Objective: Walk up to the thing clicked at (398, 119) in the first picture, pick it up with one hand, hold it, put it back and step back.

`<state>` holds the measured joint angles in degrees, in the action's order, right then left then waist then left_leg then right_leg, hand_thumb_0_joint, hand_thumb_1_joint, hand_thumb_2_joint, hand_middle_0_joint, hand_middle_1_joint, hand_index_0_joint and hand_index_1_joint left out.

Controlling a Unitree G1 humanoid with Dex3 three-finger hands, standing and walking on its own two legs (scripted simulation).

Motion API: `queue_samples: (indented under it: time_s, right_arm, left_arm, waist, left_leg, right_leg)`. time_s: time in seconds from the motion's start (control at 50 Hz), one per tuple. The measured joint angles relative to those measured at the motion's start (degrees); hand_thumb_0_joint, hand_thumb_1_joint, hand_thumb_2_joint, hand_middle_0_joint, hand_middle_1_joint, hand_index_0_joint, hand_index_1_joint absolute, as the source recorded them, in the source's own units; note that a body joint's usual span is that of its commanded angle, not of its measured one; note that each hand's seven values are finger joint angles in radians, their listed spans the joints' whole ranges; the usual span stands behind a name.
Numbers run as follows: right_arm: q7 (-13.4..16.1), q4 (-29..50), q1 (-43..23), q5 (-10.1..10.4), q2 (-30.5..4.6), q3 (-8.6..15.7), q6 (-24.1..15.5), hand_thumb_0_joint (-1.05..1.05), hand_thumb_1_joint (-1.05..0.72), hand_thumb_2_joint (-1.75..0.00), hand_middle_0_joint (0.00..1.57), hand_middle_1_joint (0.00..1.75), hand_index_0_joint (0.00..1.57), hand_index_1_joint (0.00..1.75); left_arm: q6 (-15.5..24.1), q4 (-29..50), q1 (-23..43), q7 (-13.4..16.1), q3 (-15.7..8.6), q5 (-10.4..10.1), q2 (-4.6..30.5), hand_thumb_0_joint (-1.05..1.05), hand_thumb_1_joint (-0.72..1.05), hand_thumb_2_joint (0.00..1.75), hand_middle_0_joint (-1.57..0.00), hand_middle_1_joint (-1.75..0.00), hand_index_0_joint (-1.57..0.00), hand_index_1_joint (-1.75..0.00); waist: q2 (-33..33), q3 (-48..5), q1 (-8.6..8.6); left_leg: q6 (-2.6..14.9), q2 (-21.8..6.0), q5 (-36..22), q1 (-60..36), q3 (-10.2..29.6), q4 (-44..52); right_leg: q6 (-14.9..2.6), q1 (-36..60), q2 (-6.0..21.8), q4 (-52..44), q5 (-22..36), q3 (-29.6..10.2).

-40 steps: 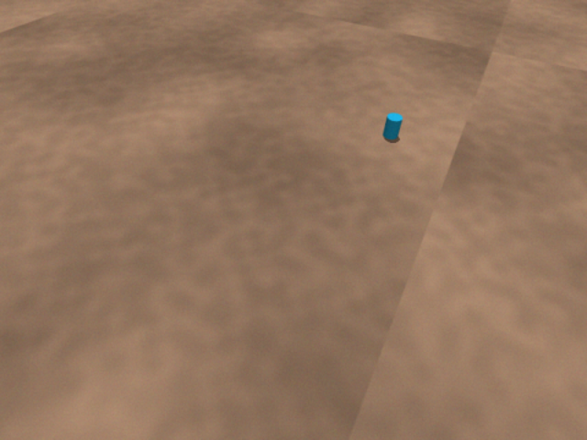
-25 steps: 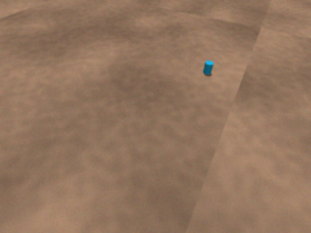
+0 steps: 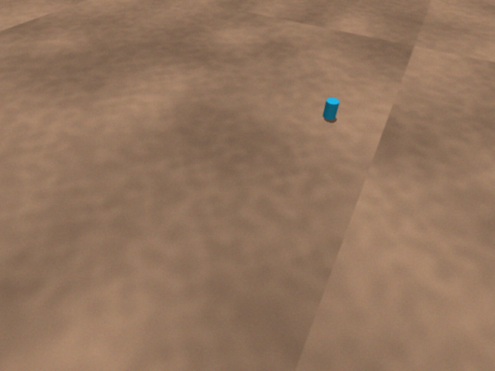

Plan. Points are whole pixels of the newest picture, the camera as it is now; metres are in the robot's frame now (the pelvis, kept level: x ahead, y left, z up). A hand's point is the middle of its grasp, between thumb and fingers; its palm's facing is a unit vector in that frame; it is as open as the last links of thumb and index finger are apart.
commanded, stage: stand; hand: left
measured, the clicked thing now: (330, 108) +1.88 -0.60 -0.72
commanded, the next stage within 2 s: walk up in 0.32 s
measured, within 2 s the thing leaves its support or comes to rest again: neither
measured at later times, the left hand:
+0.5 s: hand out of the picture +0.11 +0.25 -0.15, palm faces -0.14 -0.93 -0.34, open 7.3 cm
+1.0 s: hand (196, 303) +0.30 +0.11 -0.15, palm faces -0.25 -0.91 -0.33, open 7.3 cm
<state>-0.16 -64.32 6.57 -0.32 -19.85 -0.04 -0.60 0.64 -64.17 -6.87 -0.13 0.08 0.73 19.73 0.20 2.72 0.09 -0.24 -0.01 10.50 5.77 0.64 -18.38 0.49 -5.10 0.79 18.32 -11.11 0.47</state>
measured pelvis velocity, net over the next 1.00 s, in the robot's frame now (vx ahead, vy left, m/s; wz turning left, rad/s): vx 0.21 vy -0.15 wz -0.29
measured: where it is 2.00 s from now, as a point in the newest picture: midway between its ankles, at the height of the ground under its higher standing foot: (317, 261)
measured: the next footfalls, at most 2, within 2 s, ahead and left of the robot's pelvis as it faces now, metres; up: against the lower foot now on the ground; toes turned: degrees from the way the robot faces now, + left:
right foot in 0.64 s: +0.16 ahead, -0.25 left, +0.00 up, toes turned -17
left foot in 1.08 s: +0.48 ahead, -0.07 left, +0.00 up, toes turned -11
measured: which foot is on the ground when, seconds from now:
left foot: down 0.00-0.66, up 0.68-1.00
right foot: down 0.00-0.36, up 0.38-0.62, down 0.64-1.00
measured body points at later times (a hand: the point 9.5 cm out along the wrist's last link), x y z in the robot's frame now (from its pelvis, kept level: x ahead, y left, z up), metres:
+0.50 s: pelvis +0.02 -0.02 -0.01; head +0.02 -0.03 +0.44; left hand +0.12 +0.30 -0.12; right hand +0.06 -0.35 -0.12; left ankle +0.00 +0.12 -0.75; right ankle +0.03 -0.17 -0.71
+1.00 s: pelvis +0.21 -0.15 -0.01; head +0.22 -0.14 +0.44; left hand +0.31 +0.16 -0.13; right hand +0.23 -0.48 -0.11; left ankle +0.39 -0.04 -0.72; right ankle +0.12 -0.23 -0.75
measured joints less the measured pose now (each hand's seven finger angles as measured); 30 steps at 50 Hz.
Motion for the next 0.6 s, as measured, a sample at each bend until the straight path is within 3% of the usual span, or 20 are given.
queue_samples:
  time_s: [0.32,0.36,0.4,0.44,0.48,0.6]
  right_arm:
    - [0.02,0.09,0.29,-0.04,-0.08,-0.06,0.01,0.0,-0.91,-0.9,0.2,0.29,0.2,0.3]
    - [-0.92,1.62,1.09,-0.93,-0.02,1.38,-0.74,0.0,-0.9,-0.9,0.2,0.29,0.2,0.3]
    - [-1.53,4.05,2.13,-1.48,-0.43,2.86,-2.39,0.0,-0.9,-0.9,0.2,0.3,0.2,0.3]
    - [-1.6,6.03,3.37,-1.65,-0.98,3.77,-3.75,0.0,-0.9,-0.9,0.21,0.3,0.21,0.3]
    - [-1.73,6.93,4.81,-1.99,-1.89,4.39,-4.18,0.0,-0.9,-0.9,0.21,0.3,0.21,0.3]
    - [-2.55,7.39,7.39,-2.83,-6.39,5.99,-3.72,0.0,-0.9,-0.9,0.21,0.3,0.21,0.3]
  left_arm:
    - [-0.05,-0.02,-0.29,-0.05,-0.01,0.02,0.09,0.0,0.91,0.9,-0.21,-0.3,-0.21,-0.3]
    - [-0.56,1.77,-1.73,-1.71,-1.5,0.73,0.5,0.0,0.91,0.9,-0.21,-0.3,-0.21,-0.3]
    - [-1.4,2.97,-3.11,-3.31,-2.66,1.45,1.39,0.0,0.91,0.9,-0.21,-0.3,-0.21,-0.3]
    - [-1.77,3.68,-3.64,-4.53,-3.42,1.78,2.78,0.0,0.91,0.9,-0.21,-0.3,-0.21,-0.3]
    - [-1.71,4.66,-4.07,-5.75,-4.2,1.71,4.16,0.01,0.91,0.9,-0.21,-0.3,-0.21,-0.3]
    - [-1.04,6.7,-4.76,-8.0,-5.81,1.5,6.72,0.01,0.91,0.9,-0.2,-0.3,-0.2,-0.3]
  waist:
    - [0.01,-0.07,-0.01]
    - [0.43,-0.89,-0.57]
    - [0.57,-1.75,-0.64]
    - [1.08,-2.02,-0.05]
    - [1.49,-2.2,0.21]
    - [0.15,-2.26,0.35]
  left_leg:
    - [-0.04,0.02,-0.13,-0.04,0.01,0.25]
    - [0.94,-0.07,3.27,1.04,-1.37,-1.93]
    - [1.57,-0.64,2.93,1.57,-3.33,-2.63]
    - [1.41,-1.04,3.11,1.21,-4.69,-2.52]
    - [1.06,-1.63,3.92,-0.32,-5.88,-1.74]
    - [-1.14,-5.33,8.8,-5.42,-9.24,-3.6]
  right_leg:
    - [-0.04,-0.1,0.03,0.05,-0.03,0.01]
    - [-1.05,-2.93,0.01,5.19,-5.82,-1.0]
    - [-1.57,-8.98,0.11,16.95,-10.54,-1.3]
    - [-1.81,-14.78,1.03,26.5,-11.12,-1.81]
    - [-1.57,-18.49,2.79,30.03,-11.14,-1.87]
    - [-0.75,-19.97,6.93,21.74,-6.73,-0.1]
